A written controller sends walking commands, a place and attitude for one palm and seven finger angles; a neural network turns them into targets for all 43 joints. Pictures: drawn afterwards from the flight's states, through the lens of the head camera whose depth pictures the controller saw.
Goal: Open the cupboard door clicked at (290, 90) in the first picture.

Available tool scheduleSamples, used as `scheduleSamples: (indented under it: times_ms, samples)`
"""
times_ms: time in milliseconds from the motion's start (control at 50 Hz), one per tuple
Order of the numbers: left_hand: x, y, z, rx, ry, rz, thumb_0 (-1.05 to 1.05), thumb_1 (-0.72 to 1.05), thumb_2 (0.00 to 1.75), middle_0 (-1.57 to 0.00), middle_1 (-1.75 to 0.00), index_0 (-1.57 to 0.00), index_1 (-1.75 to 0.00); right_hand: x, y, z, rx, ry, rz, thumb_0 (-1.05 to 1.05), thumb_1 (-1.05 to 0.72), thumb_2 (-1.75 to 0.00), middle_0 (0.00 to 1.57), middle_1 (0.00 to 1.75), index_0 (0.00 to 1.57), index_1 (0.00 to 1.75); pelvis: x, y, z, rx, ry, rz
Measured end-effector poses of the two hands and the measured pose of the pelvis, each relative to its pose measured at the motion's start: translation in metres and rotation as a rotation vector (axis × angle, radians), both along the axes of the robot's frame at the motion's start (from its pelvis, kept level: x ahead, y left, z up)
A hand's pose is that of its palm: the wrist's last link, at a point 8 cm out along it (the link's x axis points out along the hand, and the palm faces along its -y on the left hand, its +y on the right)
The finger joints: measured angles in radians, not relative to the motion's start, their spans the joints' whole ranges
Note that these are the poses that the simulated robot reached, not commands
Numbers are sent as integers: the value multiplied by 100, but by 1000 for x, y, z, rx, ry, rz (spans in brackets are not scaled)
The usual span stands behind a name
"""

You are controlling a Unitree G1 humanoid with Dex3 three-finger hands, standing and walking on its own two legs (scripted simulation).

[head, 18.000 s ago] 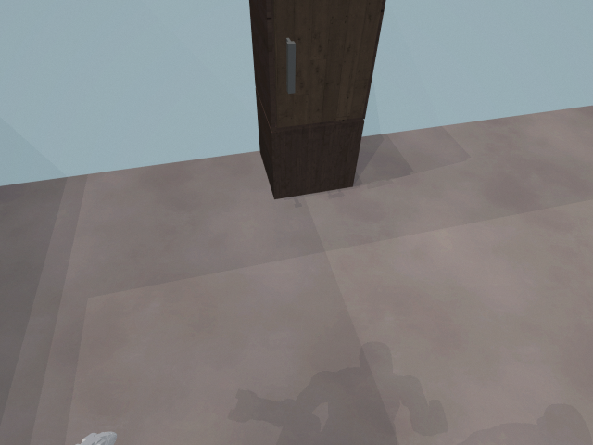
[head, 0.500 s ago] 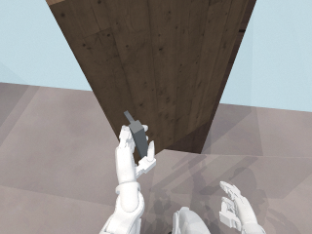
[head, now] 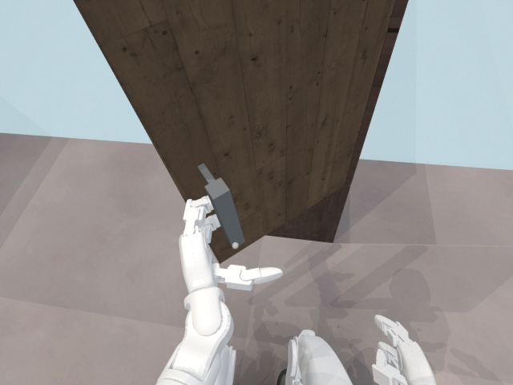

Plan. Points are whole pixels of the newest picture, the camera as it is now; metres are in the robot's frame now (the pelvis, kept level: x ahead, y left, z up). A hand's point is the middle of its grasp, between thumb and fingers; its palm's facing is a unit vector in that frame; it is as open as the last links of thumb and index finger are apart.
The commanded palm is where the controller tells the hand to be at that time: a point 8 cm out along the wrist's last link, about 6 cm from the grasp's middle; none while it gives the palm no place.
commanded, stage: open thumb and fingers to let go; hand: left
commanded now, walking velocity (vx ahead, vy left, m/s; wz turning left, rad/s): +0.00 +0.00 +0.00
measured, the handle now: (221, 208) +0.38 +0.06 +0.03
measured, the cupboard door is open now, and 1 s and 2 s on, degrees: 42 42 42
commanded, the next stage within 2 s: slide the hand sideways off the handle in 0.22 s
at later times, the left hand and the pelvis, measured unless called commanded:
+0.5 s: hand (224, 265) +0.29 +0.05 +0.02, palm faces -0.29 -0.96 -0.05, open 16.5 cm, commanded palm +0.28 +0.08 +0.03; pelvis +0.00 +0.05 +0.00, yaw -2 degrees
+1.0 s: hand (194, 285) +0.26 +0.09 +0.03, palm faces -0.24 -0.97 +0.02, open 16.3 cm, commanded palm +0.25 +0.13 +0.03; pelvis +0.01 +0.09 -0.01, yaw -3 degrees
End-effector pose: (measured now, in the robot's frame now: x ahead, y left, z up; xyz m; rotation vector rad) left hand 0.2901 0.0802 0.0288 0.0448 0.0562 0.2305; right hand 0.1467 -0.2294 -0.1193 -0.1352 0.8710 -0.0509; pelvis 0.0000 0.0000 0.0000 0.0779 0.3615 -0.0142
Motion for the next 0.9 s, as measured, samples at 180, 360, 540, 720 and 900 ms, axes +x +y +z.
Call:
scheduleSamples:
  times_ms: [180, 360, 540, 720, 900]
  samples:
    - [0, 6, 0, -13, -14, -32, -1, -48, 30, -23, -76, -24, -78, 11, 17, 10, -19, -52, 15, 1, -91, -90, 20, 29, 20, 30, -3, 15, -1, -20, -8, -1]
    - [6, 5, 1, 6, -14, -131, -2, -50, 30, -20, -43, -22, -45, 10, 39, 19, -24, -58, 6, 1, -91, -90, 20, 29, 20, 30, 0, 35, 1, -41, -11, -13]
    - [-4, 26, -1, -49, -29, -558, -2, -50, 30, -14, -32, -10, -33, -3, 54, 16, -23, -17, -35, 1, -91, -90, 20, 29, 20, 30, 3, 61, -5, -64, -22, -17]
    - [-18, 31, -1, -77, -46, -502, -2, -50, 30, -14, -30, -13, -31, 3, 75, 19, -25, -25, -36, 1, -91, -90, 20, 29, 20, 30, 5, 82, -10, -70, -8, -34]
    - [-27, 58, -3, -63, -19, -476, -2, -50, 30, -14, -30, -15, -30, 22, 95, 25, -12, -53, -14, 1, -91, -90, 20, 29, 20, 30, 6, 90, -11, -84, -18, -31]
